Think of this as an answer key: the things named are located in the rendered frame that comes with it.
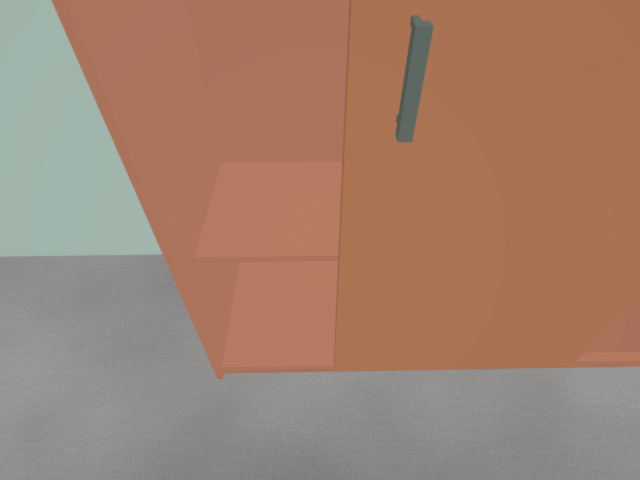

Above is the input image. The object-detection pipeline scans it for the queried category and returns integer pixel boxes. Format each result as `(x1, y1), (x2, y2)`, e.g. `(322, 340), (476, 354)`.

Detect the wardrobe door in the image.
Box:
(334, 0), (640, 370)
(585, 297), (640, 353)

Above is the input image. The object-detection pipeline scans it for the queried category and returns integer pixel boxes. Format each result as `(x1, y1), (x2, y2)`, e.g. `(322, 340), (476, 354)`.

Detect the handle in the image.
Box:
(396, 15), (434, 142)

